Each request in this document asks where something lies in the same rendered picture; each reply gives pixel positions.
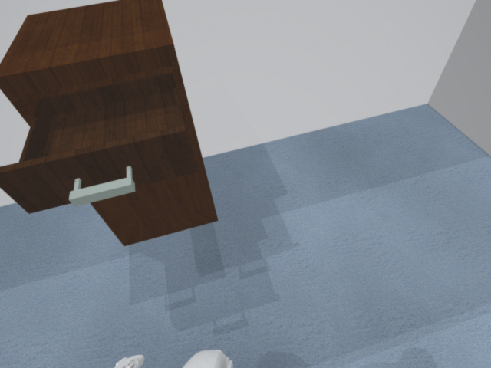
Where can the left robot thigh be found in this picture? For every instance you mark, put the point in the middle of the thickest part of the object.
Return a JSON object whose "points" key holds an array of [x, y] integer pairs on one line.
{"points": [[209, 359]]}

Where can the drawer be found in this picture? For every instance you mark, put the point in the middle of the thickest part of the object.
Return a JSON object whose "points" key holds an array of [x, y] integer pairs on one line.
{"points": [[94, 135]]}

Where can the handle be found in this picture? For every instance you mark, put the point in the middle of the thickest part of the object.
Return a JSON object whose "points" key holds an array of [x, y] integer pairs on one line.
{"points": [[102, 191]]}

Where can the cabinet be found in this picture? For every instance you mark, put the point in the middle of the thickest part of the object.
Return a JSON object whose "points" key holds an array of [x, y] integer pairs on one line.
{"points": [[69, 50]]}

